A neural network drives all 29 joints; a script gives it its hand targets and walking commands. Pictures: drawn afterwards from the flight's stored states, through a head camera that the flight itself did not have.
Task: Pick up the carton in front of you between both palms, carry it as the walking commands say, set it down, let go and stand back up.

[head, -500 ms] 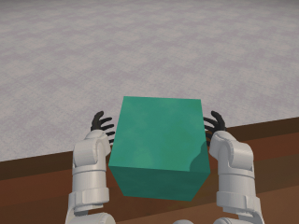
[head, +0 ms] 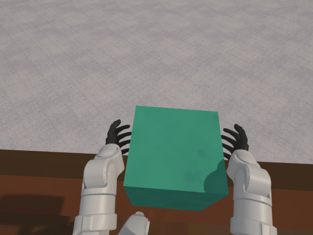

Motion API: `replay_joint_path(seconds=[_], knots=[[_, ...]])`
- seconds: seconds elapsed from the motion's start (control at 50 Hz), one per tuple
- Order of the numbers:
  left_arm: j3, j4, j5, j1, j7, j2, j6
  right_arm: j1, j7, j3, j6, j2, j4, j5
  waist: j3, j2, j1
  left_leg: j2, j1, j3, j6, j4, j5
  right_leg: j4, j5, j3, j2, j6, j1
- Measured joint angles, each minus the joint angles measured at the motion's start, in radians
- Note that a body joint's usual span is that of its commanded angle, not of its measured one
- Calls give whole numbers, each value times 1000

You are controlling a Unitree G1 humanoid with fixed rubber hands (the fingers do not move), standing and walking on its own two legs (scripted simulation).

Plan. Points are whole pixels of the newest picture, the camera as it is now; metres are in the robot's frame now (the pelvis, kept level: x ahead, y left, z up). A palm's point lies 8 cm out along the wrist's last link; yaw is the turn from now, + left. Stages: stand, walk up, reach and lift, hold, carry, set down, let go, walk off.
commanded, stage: carry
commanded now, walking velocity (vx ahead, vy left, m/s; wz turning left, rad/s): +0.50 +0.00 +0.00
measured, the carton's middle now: (170, 163) +0.32 +0.03 -0.02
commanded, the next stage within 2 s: none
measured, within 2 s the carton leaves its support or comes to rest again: neither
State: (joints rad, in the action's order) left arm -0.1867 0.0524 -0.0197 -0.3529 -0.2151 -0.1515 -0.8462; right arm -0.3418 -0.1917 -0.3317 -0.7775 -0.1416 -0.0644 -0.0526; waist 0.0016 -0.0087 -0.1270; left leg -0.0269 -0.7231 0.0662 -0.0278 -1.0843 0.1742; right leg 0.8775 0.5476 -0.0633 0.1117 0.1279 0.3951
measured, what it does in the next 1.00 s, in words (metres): goes down: left foot 0.12 m lower, then right foot 0.12 m lower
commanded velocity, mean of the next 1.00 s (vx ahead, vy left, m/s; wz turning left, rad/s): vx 0.50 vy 0.00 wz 0.00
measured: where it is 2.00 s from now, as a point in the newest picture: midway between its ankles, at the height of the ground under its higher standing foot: (176, 120)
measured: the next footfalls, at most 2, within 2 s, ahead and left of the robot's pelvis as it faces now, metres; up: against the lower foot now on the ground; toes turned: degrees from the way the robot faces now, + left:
left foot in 0.16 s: +0.26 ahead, +0.11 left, -0.12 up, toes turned +2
right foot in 0.56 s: +0.57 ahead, -0.04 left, -0.24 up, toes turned -2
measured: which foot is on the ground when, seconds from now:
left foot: up 0.00-0.14, down 0.16-0.58, up 0.60-0.96, down 0.98-1.00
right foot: down 0.00-0.18, up 0.20-0.54, down 0.56-0.98, up 1.00-1.00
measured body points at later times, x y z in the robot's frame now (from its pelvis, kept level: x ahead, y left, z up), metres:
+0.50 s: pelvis +0.36 +0.03 -0.15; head +0.38 +0.04 +0.30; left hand +0.70 +0.18 -0.09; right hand +0.69 -0.14 -0.08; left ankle +0.22 +0.11 -0.81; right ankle +0.53 -0.08 -0.84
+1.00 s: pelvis +0.74 +0.03 -0.32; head +0.74 +0.03 +0.13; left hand +1.07 +0.18 -0.23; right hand +1.07 -0.14 -0.23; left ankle +0.83 +0.10 -1.04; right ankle +0.56 -0.04 -0.89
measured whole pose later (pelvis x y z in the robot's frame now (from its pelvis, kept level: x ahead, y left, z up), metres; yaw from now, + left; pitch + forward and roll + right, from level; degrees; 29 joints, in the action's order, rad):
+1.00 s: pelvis +0.74 +0.03 -0.32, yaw +0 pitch +2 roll -1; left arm -0.20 0.03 -0.01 -0.33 -0.23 -0.13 -0.76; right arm -0.37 -0.22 -0.25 -0.74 -0.12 -0.07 -0.02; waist -0.06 0.04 0.00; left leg 0.02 -0.46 -0.10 -0.09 -0.56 -0.13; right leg 1.41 0.65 -0.08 0.06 0.10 0.34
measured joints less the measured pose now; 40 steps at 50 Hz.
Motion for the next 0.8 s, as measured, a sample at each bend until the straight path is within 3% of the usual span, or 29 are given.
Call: replay_joint_path(seconds=[0.06, 0.12, 0.14, 0.2, 0.24, 0.28, 0.36, 0.42, 0.48, 0.52, 0.54, 0.56, 0.58, 0.62, 0.64, 0.7, 0.74, 0.8], knots=[[12, -1, -1, -10, 0, -7, 25, 9, -1, 2, 14, 12, 30, 4, -3, 28, -4, -10, 48, -18, 3, 314, -293, 75, 114, 22, -3, -16, -42], [17, -16, 1, -18, 1, -9, 37, 9, -11, 16, 21, 24, 53, 7, -29, 46, 15, 14, 146, -87, -6, 514, -446, 192, 253, 31, -11, -34, -87], [12, -23, 6, -16, -1, -4, 38, 0, -14, 28, 20, 26, 49, 9, -38, 48, 37, 26, 198, -119, -20, 548, -459, 269, 207, 23, -21, -35, -92], [-15, -15, 21, -22, -14, 40, 49, -52, -27, 74, 9, 20, 10, 17, -66, 26, 129, 75, 272, -148, -69, 478, -48, 647, 133, 45, -49, -60, 9], [-36, 12, 30, -16, -22, 57, 53, -60, -36, 104, -7, 20, -21, 39, -75, 20, 178, 101, 256, -152, -86, 368, 145, 745, 104, 75, -54, -77, 108], [-70, 37, 43, -9, -21, 50, 49, -45, -33, 123, -31, 18, -34, 64, -72, 26, 212, 105, 260, -150, -74, 302, 206, 698, 52, 90, -69, -87, 204], [-104, 62, 52, 3, -2, 24, 52, -15, -43, 118, -30, 9, -47, 70, -43, 9, 229, 103, 317, -144, -79, 251, 319, 341, -165, 102, -116, -103, 315], [-105, 45, 60, 16, 6, 18, 71, -25, -41, 114, -13, 6, -51, 78, -28, 2, 238, 102, 357, -130, -72, 197, 411, 165, -457, 96, -139, -83, 359], [-101, 9, 68, 27, 1, 24, 91, -39, -39, 124, 11, 2, -44, 82, -23, -22, 246, 107, 415, -118, -61, 132, 527, -138, -728, 76, -141, -84, 304], [-93, -9, 67, 29, -4, 28, 97, -47, -38, 128, 16, 3, -32, 83, -32, -30, 237, 107, 456, -116, -53, 66, 616, -267, -841, 35, -129, -78, 239], [-84, -9, 66, 23, -7, 30, 97, -47, -34, 127, 15, 8, -25, 82, -37, -31, 216, 101, 470, -123, -40, -2, 639, -289, -864, 7, -118, -69, 194], [-72, -5, 66, 12, -8, 29, 91, -44, -30, 123, 11, 16, -15, 78, -44, -31, 188, 90, 470, -133, -28, -104, 541, -315, -858, -20, -106, -53, 133], [-59, 3, 66, -3, -9, 23, 84, -40, -29, 116, 9, 29, -8, 68, -55, -20, 153, 77, 445, -129, -16, -242, 493, -309, -690, -29, -87, -21, 78], [-34, 23, 55, -35, -16, 25, 68, -53, -35, 99, 16, 52, -27, 49, -71, 1, 95, 76, 351, -79, -4, -466, 465, -222, -297, -17, -43, -16, 60], [-21, 34, 42, -42, -19, 29, 59, -55, -40, 90, 16, 57, -40, 41, -74, 6, 70, 76, 299, -56, -1, -517, 458, -172, -239, -21, -30, -19, 72], [-1, 52, 0, -24, -16, 28, 26, -42, -45, 52, 8, 46, -70, 20, -69, 5, 24, 64, 145, -6, 3, -455, 378, -62, -152, -30, -13, 4, 80], [0, 53, -15, -5, -9, 20, 18, -34, -36, 24, 7, 30, -81, 11, -54, 9, 16, 38, 73, 3, 17, -272, 317, -31, -93, -28, -14, 4, 59], [-9, 58, -15, 3, -7, 6, 34, -19, -18, 10, 14, 21, -70, 19, -27, 19, 19, 3, -14, -9, 8, -96, 107, 9, -11, -21, -19, -2, 23]])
